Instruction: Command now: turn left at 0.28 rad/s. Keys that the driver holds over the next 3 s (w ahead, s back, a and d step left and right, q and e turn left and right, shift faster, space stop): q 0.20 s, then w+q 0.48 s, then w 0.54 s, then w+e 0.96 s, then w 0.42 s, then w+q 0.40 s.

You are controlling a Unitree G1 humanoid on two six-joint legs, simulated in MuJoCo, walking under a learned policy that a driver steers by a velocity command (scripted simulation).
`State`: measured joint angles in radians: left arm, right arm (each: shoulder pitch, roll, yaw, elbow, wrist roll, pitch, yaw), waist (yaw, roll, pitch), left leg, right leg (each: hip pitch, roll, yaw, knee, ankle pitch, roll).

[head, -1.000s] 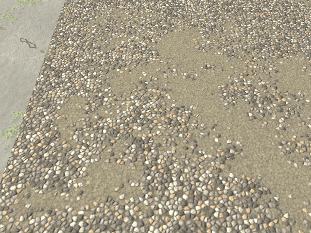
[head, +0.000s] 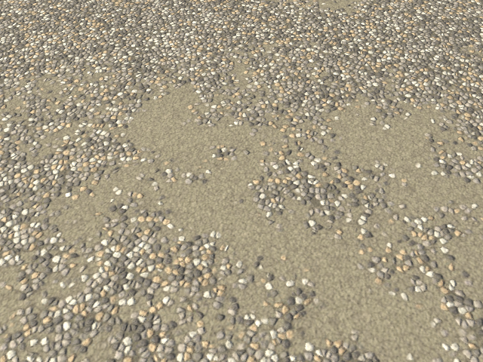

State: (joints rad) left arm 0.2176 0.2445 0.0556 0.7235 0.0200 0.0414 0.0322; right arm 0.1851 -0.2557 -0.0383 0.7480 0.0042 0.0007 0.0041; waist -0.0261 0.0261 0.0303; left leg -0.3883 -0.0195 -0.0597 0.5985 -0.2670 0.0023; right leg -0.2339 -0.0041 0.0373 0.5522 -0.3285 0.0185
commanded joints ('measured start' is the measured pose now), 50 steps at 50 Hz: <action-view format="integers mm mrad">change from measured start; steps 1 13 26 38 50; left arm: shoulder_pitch -48 -108 -227 122 130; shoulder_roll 178 143 115 190 205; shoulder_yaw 55 47 38 66 38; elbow -81 -131 -102 -20 53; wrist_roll -4 -18 -29 -27 -43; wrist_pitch -32 -52 -142 -168 -141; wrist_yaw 17 10 -34 -46 -38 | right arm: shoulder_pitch -61 179 144 143 -146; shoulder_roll -125 -254 -213 -175 -55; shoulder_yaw -48 -89 -75 -50 -1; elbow -98 -137 -128 -156 -214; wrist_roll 1 -15 18 35 9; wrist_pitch -7 -14 -38 -52 -81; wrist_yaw -5 22 -29 -25 24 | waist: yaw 30 -53 -37 98 106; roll -235 151 106 -193 -117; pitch -18 -181 -21 -46 23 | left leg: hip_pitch -93 421 223 -467 -209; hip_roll -3 385 166 8 77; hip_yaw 53 -607 -335 -135 52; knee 190 -328 -381 586 71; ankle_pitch -142 56 -74 -218 235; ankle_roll -1 382 229 32 -14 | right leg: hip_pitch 12 -517 -349 375 103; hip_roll -278 -2 8 -357 -185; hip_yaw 225 68 44 630 88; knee -195 687 68 -324 -396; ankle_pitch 278 -346 208 -344 324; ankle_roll -195 26 56 -257 -205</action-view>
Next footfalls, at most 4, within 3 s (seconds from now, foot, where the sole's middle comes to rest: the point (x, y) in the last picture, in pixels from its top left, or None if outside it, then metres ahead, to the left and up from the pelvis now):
0.20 left None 0.05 0.12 -0.77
0.70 right None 0.27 -0.04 -0.77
1.16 left None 0.41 0.33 -0.77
1.70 right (170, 268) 0.78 0.25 -0.77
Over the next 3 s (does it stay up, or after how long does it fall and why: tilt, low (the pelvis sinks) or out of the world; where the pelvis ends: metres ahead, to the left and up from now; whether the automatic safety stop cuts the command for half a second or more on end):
stays up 1.27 0.30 0.01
